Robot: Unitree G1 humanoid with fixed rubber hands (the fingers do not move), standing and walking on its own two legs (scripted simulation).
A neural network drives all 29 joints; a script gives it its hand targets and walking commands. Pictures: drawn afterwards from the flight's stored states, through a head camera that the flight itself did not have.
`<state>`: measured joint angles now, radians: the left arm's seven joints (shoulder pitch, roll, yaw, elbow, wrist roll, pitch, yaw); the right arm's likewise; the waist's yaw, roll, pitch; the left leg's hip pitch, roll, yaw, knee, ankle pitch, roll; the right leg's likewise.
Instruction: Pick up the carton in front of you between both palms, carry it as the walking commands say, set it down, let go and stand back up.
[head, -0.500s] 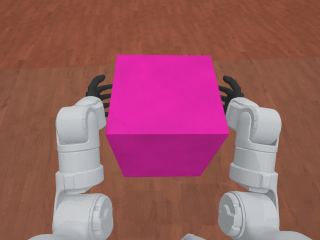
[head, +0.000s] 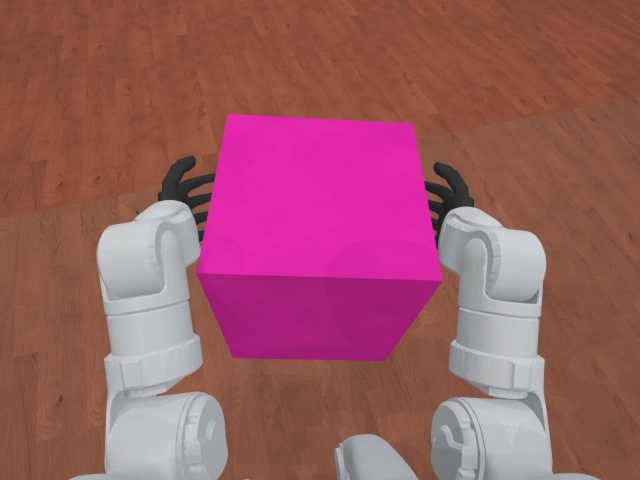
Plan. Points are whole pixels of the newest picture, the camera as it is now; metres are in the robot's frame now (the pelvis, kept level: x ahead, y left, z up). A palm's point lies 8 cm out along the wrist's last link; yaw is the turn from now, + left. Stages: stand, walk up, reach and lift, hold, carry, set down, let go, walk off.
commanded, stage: carry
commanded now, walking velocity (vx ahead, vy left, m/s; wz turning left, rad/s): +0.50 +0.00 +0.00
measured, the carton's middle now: (314, 251) +0.36 -0.03 +0.07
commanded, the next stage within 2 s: none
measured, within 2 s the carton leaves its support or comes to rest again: neither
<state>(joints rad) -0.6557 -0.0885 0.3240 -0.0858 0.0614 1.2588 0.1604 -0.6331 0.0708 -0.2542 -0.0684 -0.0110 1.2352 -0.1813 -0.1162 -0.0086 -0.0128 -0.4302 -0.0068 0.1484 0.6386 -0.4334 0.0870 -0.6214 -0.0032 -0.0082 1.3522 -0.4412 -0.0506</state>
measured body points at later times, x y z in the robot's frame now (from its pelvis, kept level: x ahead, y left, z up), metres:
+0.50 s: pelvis +0.32 -0.04 +0.05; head +0.34 -0.05 +0.50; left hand +0.67 +0.14 +0.21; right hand +0.70 -0.16 +0.20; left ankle +0.42 +0.08 -0.60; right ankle +0.27 -0.12 -0.69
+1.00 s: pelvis +0.66 -0.03 +0.08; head +0.67 -0.04 +0.53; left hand +1.02 +0.11 +0.25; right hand +1.02 -0.19 +0.26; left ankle +0.54 +0.07 -0.64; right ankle +0.79 -0.13 -0.62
